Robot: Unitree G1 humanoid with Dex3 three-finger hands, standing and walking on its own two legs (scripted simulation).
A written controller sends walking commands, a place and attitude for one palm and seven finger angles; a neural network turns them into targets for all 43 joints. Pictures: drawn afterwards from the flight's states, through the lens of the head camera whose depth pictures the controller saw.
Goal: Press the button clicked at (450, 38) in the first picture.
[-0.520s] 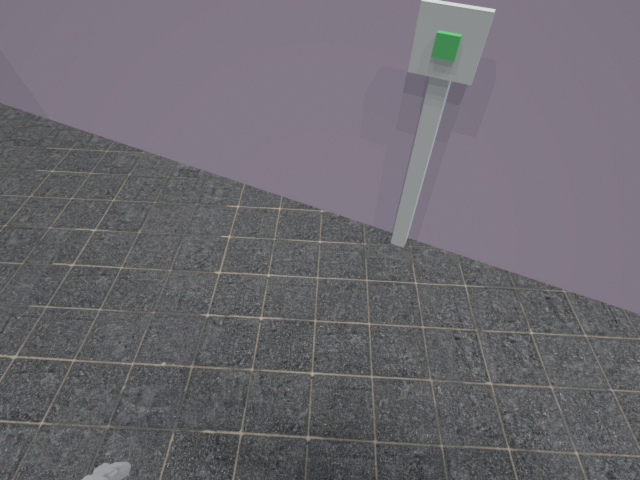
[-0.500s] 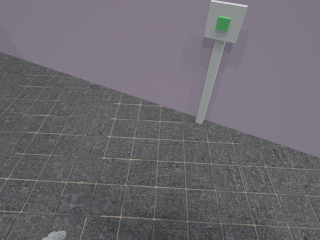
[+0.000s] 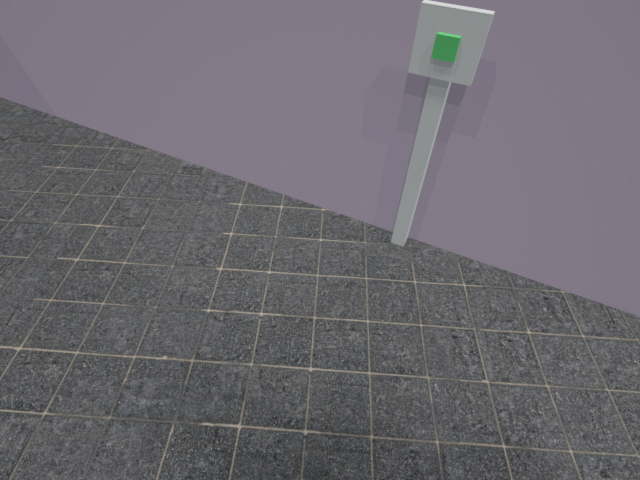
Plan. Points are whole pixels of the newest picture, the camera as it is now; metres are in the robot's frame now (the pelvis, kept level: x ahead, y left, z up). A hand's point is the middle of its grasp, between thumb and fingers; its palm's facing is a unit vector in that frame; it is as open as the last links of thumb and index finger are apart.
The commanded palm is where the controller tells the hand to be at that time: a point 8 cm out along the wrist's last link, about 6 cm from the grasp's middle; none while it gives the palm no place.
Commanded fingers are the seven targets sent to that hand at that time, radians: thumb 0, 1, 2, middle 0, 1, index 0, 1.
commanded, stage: stand and wait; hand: left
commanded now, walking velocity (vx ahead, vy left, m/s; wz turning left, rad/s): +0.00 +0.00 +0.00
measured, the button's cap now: (446, 46) +1.18 -0.28 +0.08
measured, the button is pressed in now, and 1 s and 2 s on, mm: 0 0 0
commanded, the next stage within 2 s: look at it before walking up in 0.30 s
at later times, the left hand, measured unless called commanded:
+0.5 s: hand out of the picture +0.07 +0.24 -0.16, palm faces -0.04 -0.95 -0.32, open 7.4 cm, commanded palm none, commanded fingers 0.00 0.90 0.90 -0.20 -0.30 -0.20 -0.30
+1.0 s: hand out of the picture +0.09 +0.24 -0.15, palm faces -0.04 -0.94 -0.33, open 7.4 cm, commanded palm none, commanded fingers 0.00 0.90 0.90 -0.20 -0.30 -0.20 -0.30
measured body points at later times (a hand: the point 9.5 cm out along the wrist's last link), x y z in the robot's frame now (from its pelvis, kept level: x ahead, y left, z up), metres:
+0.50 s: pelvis -0.01 -0.01 +0.00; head +0.00 -0.01 +0.45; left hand +0.07 +0.28 -0.13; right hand +0.07 -0.31 -0.13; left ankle +0.00 +0.11 -0.74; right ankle +0.01 -0.14 -0.74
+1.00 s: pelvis +0.01 -0.01 +0.00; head +0.02 -0.01 +0.45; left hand +0.09 +0.28 -0.13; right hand +0.10 -0.31 -0.13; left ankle +0.00 +0.11 -0.74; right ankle +0.01 -0.14 -0.74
